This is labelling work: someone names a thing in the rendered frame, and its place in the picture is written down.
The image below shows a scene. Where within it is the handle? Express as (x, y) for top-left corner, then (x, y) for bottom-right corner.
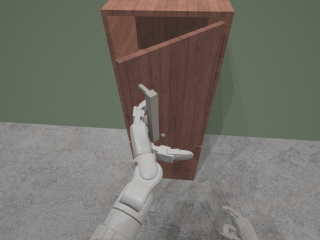
(138, 84), (160, 143)

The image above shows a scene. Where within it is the right robot hand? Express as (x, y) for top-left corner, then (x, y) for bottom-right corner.
(220, 206), (258, 240)

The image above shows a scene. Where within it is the left robot hand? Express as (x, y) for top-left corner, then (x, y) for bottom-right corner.
(130, 100), (194, 163)

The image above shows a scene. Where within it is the robot left forearm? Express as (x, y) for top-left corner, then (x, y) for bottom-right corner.
(89, 153), (163, 240)

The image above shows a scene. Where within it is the cupboard door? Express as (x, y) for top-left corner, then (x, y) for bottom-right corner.
(115, 21), (226, 172)

